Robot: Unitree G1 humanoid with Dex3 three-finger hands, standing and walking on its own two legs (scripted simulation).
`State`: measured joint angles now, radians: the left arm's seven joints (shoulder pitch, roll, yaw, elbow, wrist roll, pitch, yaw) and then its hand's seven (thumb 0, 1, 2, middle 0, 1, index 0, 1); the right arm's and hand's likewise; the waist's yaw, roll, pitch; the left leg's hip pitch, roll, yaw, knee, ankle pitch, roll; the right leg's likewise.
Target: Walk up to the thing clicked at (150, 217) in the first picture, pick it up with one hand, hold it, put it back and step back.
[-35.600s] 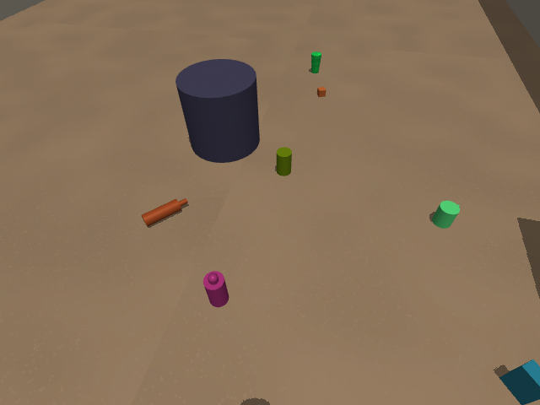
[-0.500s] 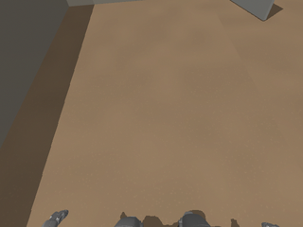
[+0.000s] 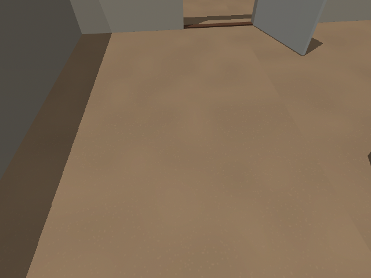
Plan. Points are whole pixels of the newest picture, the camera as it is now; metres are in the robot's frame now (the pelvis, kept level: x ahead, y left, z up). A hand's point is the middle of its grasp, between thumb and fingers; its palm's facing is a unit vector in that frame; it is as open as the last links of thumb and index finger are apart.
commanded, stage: walk up
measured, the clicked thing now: out of the picture +0.25 -2.24 -0.73
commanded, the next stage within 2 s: stand in 0.24 s
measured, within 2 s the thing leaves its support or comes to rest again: neither
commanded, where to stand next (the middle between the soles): +0.08 +0.00 m, yaw +2 degrees
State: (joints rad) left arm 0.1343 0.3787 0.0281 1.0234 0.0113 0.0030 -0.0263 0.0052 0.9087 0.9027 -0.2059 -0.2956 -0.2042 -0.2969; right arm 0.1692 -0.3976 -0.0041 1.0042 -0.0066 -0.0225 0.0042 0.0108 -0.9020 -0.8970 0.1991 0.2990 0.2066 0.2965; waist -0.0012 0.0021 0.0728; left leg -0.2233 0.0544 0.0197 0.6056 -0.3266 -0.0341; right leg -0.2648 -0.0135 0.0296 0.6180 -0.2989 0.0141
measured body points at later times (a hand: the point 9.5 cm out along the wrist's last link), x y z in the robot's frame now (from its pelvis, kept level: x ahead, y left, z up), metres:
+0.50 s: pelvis +0.00 +0.00 +0.02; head +0.02 +0.00 +0.47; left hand +0.09 +0.30 -0.11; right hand +0.07 -0.30 -0.12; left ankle +0.00 +0.14 -0.73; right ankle +0.02 -0.13 -0.73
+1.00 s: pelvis +0.01 +0.00 +0.02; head +0.02 +0.00 +0.47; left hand +0.09 +0.31 -0.11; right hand +0.10 -0.30 -0.11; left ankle +0.00 +0.14 -0.73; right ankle +0.02 -0.13 -0.73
